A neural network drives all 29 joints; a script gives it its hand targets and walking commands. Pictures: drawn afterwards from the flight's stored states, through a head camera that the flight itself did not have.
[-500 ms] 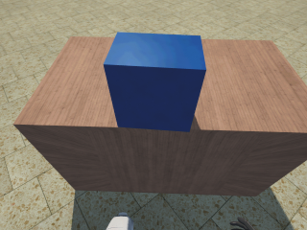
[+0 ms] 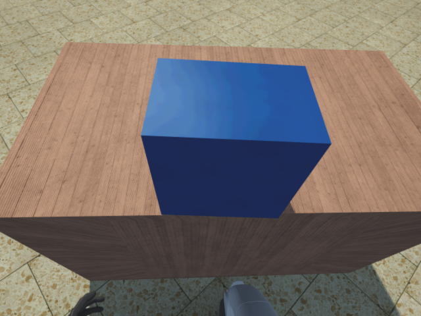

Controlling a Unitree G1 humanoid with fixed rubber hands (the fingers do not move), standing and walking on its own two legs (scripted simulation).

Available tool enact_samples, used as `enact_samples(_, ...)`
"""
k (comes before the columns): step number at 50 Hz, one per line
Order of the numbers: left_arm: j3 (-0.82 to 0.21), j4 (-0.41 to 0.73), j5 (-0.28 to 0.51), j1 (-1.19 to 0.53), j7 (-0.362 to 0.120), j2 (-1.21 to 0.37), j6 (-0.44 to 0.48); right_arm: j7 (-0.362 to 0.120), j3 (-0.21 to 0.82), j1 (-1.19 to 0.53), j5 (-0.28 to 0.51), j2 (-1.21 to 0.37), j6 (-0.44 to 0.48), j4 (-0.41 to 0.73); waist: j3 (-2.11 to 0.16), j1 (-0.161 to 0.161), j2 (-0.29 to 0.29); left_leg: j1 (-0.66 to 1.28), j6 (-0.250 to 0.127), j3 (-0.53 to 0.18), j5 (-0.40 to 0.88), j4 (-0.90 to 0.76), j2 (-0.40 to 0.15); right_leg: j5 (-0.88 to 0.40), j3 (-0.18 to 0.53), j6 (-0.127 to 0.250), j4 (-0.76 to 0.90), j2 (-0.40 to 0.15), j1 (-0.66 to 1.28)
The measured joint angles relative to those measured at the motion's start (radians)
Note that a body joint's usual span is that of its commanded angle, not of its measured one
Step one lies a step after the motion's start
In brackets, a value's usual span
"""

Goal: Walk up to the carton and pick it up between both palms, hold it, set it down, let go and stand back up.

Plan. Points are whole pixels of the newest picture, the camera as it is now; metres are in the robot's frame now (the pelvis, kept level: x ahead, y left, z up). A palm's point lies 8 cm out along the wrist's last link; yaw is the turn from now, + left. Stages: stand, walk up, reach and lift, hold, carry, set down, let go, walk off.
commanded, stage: walk up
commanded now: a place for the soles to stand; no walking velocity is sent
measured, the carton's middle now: (225, 148) +0.40 -0.05 +0.08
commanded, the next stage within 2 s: none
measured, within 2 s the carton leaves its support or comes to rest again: neither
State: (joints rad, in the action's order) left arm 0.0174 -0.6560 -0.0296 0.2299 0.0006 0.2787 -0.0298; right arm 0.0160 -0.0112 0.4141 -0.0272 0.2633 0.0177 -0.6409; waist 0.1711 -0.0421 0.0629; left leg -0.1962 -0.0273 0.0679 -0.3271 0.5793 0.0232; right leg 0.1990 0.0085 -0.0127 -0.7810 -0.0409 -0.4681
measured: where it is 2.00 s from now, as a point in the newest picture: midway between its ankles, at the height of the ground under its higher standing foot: outside the picture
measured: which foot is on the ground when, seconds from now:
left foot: down 0.00-0.08, up 0.10-0.36, down 0.38-1.00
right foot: up 0.00-0.02, down 0.04-0.42, up 0.44-0.68, down 0.70-1.00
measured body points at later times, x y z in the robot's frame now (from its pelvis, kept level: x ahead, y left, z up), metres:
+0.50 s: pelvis -0.04 -0.01 +0.00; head -0.03 +0.01 +0.44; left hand +0.07 +0.25 -0.13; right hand +0.04 -0.28 -0.10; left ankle -0.04 +0.11 -0.73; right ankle +0.03 -0.12 -0.69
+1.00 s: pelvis -0.04 -0.04 +0.00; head -0.03 -0.04 +0.45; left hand +0.06 +0.23 -0.12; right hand +0.01 -0.30 -0.12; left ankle -0.01 +0.08 -0.73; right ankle -0.05 -0.17 -0.72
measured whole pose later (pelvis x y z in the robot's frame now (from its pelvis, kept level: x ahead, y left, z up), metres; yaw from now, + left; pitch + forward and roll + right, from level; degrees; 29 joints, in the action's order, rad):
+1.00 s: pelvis -0.04 -0.04 +0.00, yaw -4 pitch -2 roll +2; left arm 0.03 -0.71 -0.02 0.34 -0.01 0.28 -0.03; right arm 0.00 -0.03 0.41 -0.03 0.25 0.02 -0.66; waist 0.03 0.00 0.01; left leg -0.27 -0.01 0.05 -0.29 0.60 0.00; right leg 0.39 0.04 -0.01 -0.69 -0.04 -0.28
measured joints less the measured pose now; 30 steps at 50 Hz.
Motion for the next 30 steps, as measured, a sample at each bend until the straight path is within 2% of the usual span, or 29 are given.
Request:
enact_samples(2,-0.008,-0.012,-0.006,-0.006,0.0,-0.015,-0.006,0.001,0.002,-0.028,0.006,0.014,-0.011,0.02,0.0,0.002,-0.016,-0.026,0.007,0.009,-0.046,0.07,-0.001,0.001,-0.005,0.016,0.103,0.008,0.063)
enact_samples(4,-0.016,-0.029,-0.01,-0.024,-0.001,-0.046,-0.006,0.0,-0.002,-0.083,0.014,0.043,-0.024,0.02,0.023,0.007,-0.096,-0.053,0.013,-0.004,-0.077,0.155,-0.056,0.026,-0.026,0.038,0.134,0.059,0.086)
enact_samples(5,-0.021,-0.023,-0.01,-0.029,-0.002,-0.049,-0.004,0.001,-0.004,-0.104,0.019,0.048,-0.029,0.027,0.028,0.009,-0.116,-0.081,0.013,-0.018,-0.088,0.216,-0.067,0.014,-0.033,0.045,0.135,0.072,0.085)
enact_samples(8,-0.014,-0.01,0.02,-0.048,0.004,-0.033,-0.01,0.017,0.002,-0.145,0.024,0.029,-0.053,0.039,0.024,0.036,-0.097,-0.154,0.027,-0.04,-0.277,0.407,-0.032,0.011,-0.017,0.068,0.106,0.058,0.065)
enact_samples(12,0.002,0.007,0.015,-0.066,0.015,-0.027,-0.019,0.021,0.001,-0.179,0.028,0.024,-0.07,0.028,-0.003,0.074,-0.085,-0.196,0.052,-0.075,-0.286,0.505,-0.022,-0.025,-0.01,0.073,0.148,0.06,0.057)
enact_samples(14,0.005,0.011,0.01,-0.067,0.016,-0.025,-0.023,0.019,-0.006,-0.188,0.028,0.027,-0.068,0.03,-0.014,0.084,-0.085,-0.19,0.06,-0.084,-0.264,0.477,-0.025,-0.047,-0.008,0.071,0.164,0.068,0.044)
enact_samples(17,0.007,0.009,0.003,-0.064,0.011,-0.019,-0.033,0.017,-0.016,-0.192,0.03,0.025,-0.053,0.03,-0.027,0.089,-0.077,-0.136,0.066,-0.075,-0.22,0.31,-0.031,-0.07,-0.009,0.067,0.168,0.078,0.017)
enact_samples(19,0.01,0.002,0.002,-0.061,0.006,-0.013,-0.041,0.012,-0.023,-0.184,0.028,0.018,-0.042,0.027,-0.032,0.081,-0.065,-0.083,0.052,-0.066,-0.128,0.159,-0.028,-0.073,-0.015,0.059,0.148,0.079,-0.002)
enact_samples(20,0.015,-0.009,0.004,-0.061,0.004,-0.003,-0.046,0.01,-0.025,-0.185,0.026,0.002,-0.039,0.016,-0.021,0.082,-0.031,-0.066,0.036,-0.052,-0.067,0.131,-0.01,-0.071,0.0,0.054,0.134,0.065,-0.002)
enact_samples(21,0.02,-0.022,0.008,-0.052,0.001,0.004,-0.051,0.007,-0.022,-0.177,0.023,-0.014,-0.038,0.009,-0.019,0.082,0.004,-0.047,0.024,-0.035,-0.043,0.111,0.007,-0.051,0.02,0.047,0.119,0.052,0.0)
enact_samples(22,0.022,-0.033,0.012,-0.033,-0.003,0.003,-0.057,0.004,-0.019,-0.157,0.019,-0.02,-0.037,0.008,-0.034,0.075,0.017,-0.038,0.015,-0.03,-0.038,0.097,0.012,0.026,0.029,0.031,0.091,0.05,-0.004)
enact_samples(23,0.023,-0.04,0.009,-0.01,-0.007,-0.004,-0.064,0.002,-0.017,-0.132,0.013,-0.018,-0.037,0.008,-0.061,0.062,0.011,-0.044,0.002,-0.036,-0.045,0.097,0.003,0.122,0.028,0.014,0.03,0.063,-0.019)
enact_samples(25,0.025,-0.049,-0.004,0.028,-0.017,-0.011,-0.075,0.009,-0.024,-0.091,0.001,-0.011,-0.036,-0.011,-0.106,0.041,-0.012,-0.053,-0.018,-0.057,-0.051,0.087,-0.022,0.215,0.034,0.0,-0.147,0.089,-0.047)
enact_samples(27,0.026,-0.056,-0.005,0.052,-0.025,-0.002,-0.07,0.018,-0.031,-0.065,-0.009,-0.013,-0.031,-0.029,-0.127,0.04,-0.014,-0.046,0.002,-0.064,-0.022,0.047,-0.04,0.225,0.055,-0.009,-0.223,0.092,-0.035)
enact_samples(30,0.035,-0.064,-0.001,0.077,-0.024,0.025,-0.05,0.018,-0.024,-0.05,-0.014,-0.023,-0.012,-0.027,-0.129,0.045,0.014,-0.042,0.031,-0.051,0.015,0.0,-0.044,0.208,0.085,-0.025,-0.17,0.054,0.019)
